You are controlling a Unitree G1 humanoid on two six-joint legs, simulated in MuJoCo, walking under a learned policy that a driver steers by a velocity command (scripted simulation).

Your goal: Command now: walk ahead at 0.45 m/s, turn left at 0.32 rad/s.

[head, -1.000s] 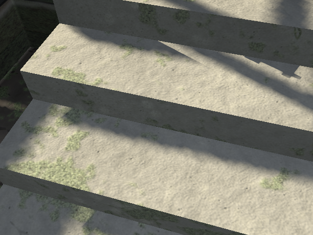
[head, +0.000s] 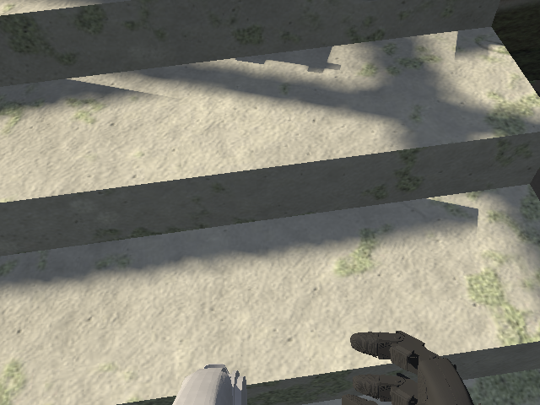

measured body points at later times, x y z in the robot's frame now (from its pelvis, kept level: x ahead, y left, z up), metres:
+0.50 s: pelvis +0.30 +0.00 +0.15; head +0.29 +0.01 +0.60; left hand +0.53 +0.20 +0.10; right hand +0.23 -0.18 +0.01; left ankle +0.12 +0.08 -0.58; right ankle +0.50 -0.08 -0.38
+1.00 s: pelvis +0.58 +0.07 +0.32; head +0.58 +0.07 +0.77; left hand +0.38 +0.11 +0.17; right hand +0.89 +0.07 +0.25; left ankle +0.64 +0.25 -0.12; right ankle +0.50 -0.09 -0.41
